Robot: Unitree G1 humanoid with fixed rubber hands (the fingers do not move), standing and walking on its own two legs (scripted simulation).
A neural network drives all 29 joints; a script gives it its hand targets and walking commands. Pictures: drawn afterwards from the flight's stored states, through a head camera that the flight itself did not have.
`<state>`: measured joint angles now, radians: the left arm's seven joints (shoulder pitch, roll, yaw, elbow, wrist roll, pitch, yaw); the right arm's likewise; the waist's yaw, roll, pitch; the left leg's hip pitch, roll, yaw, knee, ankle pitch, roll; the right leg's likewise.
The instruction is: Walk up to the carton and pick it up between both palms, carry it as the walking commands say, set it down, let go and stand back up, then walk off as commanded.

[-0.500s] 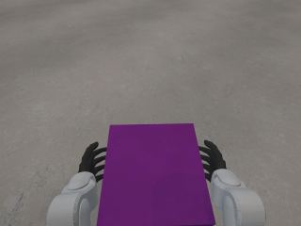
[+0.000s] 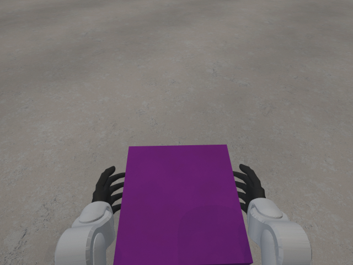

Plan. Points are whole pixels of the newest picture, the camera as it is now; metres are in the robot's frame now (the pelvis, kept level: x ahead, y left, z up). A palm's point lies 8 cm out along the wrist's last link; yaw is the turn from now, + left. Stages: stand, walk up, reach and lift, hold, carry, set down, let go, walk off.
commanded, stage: carry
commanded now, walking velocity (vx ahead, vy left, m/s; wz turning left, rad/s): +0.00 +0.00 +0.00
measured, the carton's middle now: (178, 217) +0.25 +0.01 +0.02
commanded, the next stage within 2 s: none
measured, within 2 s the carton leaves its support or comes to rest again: neither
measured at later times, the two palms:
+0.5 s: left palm (103, 206) +0.24 +0.15 +0.10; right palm (254, 202) +0.24 -0.14 +0.10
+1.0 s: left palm (104, 205) +0.24 +0.15 +0.09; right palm (253, 202) +0.25 -0.14 +0.09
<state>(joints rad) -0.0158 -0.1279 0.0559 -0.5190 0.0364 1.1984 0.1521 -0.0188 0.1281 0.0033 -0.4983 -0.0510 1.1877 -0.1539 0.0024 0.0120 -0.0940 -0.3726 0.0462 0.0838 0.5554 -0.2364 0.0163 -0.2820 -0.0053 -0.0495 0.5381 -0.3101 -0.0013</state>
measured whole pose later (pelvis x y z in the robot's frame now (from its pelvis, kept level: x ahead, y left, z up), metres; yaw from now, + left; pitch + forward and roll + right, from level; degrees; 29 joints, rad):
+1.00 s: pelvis +0.00 +0.00 +0.00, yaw +0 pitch +3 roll -1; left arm -0.02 -0.13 0.06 -0.47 0.04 1.16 0.15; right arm -0.02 0.13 0.00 -0.45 -0.06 1.15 -0.15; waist 0.00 0.01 -0.11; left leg -0.37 0.05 0.08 0.56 -0.24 0.02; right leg -0.28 -0.01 -0.05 0.54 -0.31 0.00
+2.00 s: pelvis +0.00 +0.00 +0.00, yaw +0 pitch +3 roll -1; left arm -0.03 -0.13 0.06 -0.44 0.06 1.16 0.14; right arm -0.03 0.13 -0.01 -0.41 -0.06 1.14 -0.14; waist 0.00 0.01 -0.11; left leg -0.37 0.05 0.09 0.56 -0.24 0.02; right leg -0.28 -0.01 -0.05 0.54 -0.31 0.00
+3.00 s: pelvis +0.01 +0.02 +0.00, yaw -4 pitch +5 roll +0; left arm -0.03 -0.13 0.06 -0.50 0.04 1.19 0.15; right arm -0.03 0.13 -0.01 -0.48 -0.06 1.18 -0.14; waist 0.00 0.01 -0.11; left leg -0.38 0.05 0.16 0.56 -0.27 0.03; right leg -0.32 -0.02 0.01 0.55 -0.31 0.02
